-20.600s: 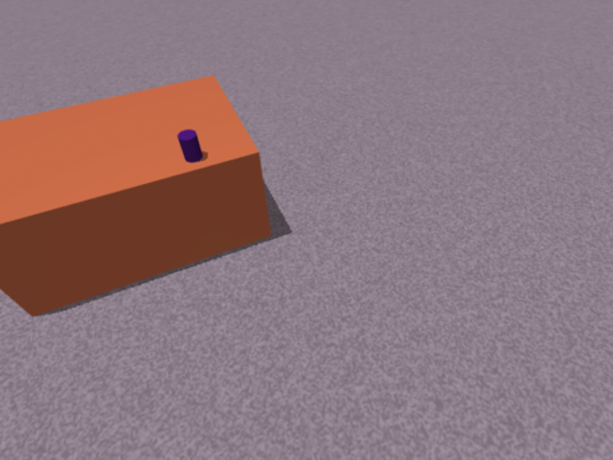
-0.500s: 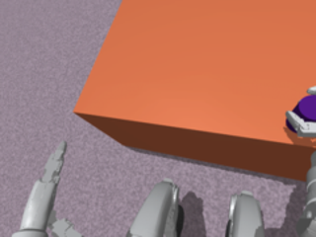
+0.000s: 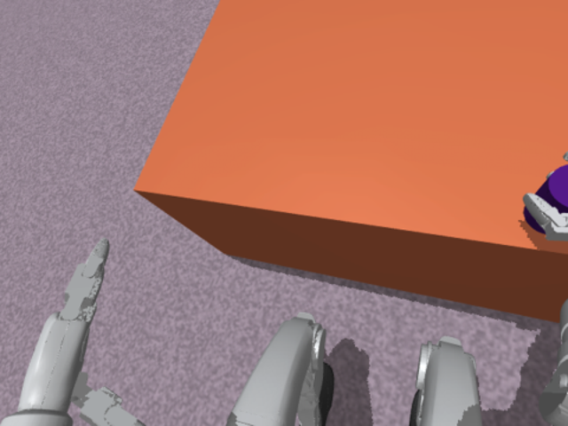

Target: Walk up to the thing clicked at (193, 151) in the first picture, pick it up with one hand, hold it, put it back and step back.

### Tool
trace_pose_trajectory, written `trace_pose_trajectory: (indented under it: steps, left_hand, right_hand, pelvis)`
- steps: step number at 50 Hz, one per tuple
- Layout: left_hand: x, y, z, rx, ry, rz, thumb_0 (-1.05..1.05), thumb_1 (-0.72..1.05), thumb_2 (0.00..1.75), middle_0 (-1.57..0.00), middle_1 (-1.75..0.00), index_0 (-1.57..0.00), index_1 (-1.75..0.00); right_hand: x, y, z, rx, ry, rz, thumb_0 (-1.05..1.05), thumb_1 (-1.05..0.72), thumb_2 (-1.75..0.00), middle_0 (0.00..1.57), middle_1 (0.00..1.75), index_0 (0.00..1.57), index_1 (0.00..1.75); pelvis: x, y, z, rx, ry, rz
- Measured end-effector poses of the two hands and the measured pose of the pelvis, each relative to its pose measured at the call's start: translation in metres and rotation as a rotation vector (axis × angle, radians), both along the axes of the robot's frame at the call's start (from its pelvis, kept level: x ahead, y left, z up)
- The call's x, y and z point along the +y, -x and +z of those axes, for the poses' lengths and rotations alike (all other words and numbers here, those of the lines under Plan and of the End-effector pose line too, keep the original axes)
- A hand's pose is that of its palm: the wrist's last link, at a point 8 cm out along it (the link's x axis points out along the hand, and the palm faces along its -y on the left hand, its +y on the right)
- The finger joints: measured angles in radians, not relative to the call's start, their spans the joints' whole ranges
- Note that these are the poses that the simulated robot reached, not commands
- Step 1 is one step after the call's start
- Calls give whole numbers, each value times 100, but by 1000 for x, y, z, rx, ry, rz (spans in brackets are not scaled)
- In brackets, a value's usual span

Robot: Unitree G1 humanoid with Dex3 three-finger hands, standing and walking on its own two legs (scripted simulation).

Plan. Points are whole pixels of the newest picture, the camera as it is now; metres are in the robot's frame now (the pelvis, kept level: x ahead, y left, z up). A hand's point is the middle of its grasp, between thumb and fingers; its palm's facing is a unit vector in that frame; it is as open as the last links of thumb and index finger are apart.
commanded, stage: open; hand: right
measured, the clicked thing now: (562, 201) +0.46 -0.25 -0.07
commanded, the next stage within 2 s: withdraw in 0.30 s
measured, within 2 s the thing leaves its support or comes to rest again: neither
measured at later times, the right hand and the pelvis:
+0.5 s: hand out of the picture +0.47 -0.25 -0.05, palm faces +0.30 +0.95 +0.01, open 14.7 cm; pelvis +0.01 +0.00 +0.00, yaw +0 degrees
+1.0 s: hand out of the picture +0.47 -0.32 +0.08, palm faces +0.34 +0.93 -0.12, open 17.4 cm; pelvis +0.02 -0.01 +0.08, yaw -1 degrees
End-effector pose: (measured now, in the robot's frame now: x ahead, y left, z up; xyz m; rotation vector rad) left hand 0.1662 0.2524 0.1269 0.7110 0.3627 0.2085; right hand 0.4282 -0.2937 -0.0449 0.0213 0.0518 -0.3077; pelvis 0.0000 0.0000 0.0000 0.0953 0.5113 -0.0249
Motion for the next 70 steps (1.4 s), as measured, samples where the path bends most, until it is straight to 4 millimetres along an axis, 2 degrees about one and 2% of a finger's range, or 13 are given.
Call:
trace_pose_trajectory:
  steps: [6, 11, 18, 25, 29, 34, 42, 47, 53, 57, 60, 66, 70]
  left_hand:
    - [1, 3, 0, 4, -4, 11, -1, -51, 4, -7, -6, -8, -5]
    - [0, 2, -1, 14, -13, 15, -1, -52, 5, -7, -6, -8, -5]
    - [-2, -3, 1, 17, -23, 8, -1, -53, 6, -7, -6, -7, -6]
    - [-2, -5, 1, 14, -19, 9, -1, -53, 6, -7, -6, -7, -6]
    - [0, -5, 3, 15, -19, 17, -1, -53, 6, -7, -6, -7, -6]
    - [0, -2, 3, 27, 23, 44, -1, -52, 6, -7, -5, -7, -6]
    - [1, 0, -6, 105, 133, 103, -1, -53, 6, -7, -5, -7, -5]
    - [-2, -7, 2, 112, 172, 97, -1, -54, 6, -7, -5, -6, -5]
    - [-7, -9, 5, 185, 255, 123, -1, -49, 8, -7, -5, -6, -6]
    - [-9, -4, -5, 295, 307, 159, -1, -36, 13, -6, -5, -5, -6]
    - [-12, -8, -10, 340, 334, 173, -1, -20, 21, -8, -8, -7, -9]
    - [-47, -43, -4, 315, 429, 83, 0, 14, 44, -12, -15, -11, -16]
    - [-65, -59, 5, 279, 508, 40, 0, 33, 56, -14, -19, -14, -19]
  right_hand:
    - [-2, -1, -4, 15, 3, 3, -1, 28, -82, 86, 94, 90, 94]
    - [-2, 1, -10, 28, 1, 3, -1, 33, -58, 84, 76, 86, 76]
    - [-2, 0, -11, 24, -3, 5, -1, 44, -35, 65, 53, 67, 53]
    - [-2, -1, -9, 24, -1, 6, -1, 47, -28, 42, 39, 44, 39]
    - [-6, -2, 0, 9, 9, -2, -1, 46, -26, 32, 32, 34, 32]
    - [-20, -3, 27, -18, 29, -16, -1, 50, -18, 20, 22, 21, 22]
    - [-51, -3, 95, -33, 57, -50, -1, 57, -9, 8, 11, 9, 10]
    - [-63, -6, 130, -10, 41, -52, -1, 57, -7, 5, 8, 6, 8]
    - [-79, -2, 146, 240, 118, -86, -1, 51, -7, 5, 7, 6, 7]
    - [-97, 5, 172, 310, 152, -167, -1, 46, -8, 5, 7, 6, 6]
    - [-109, 8, 195, 323, 179, -219, -1, 46, -8, 5, 7, 6, 6]
    - [-114, 20, 225, 361, 207, -245, -1, 47, -8, 6, 7, 6, 6]
    - [-105, 40, 225, 432, 226, -207, -1, 48, -8, 6, 7, 6, 6]
  pelvis:
    - [0, 1, -1, 4, -1, 2]
    - [-1, -1, -1, 9, -2, 4]
    - [-3, -4, -1, 12, -4, 2]
    - [-4, -6, 1, 11, -6, 3]
    - [-4, -7, 3, 5, -6, 4]
    - [-4, -9, 13, -9, -5, 2]
    - [-8, -17, 44, -47, 1, -12]
    - [-10, -22, 65, -77, 8, -21]
    - [-11, -28, 94, -115, 21, -17]
    - [-12, -36, 112, -139, 25, -14]
    - [-13, -41, 124, -165, 27, -17]
    - [-14, -52, 144, -215, 36, -23]
    - [-15, -59, 155, -248, 47, -28]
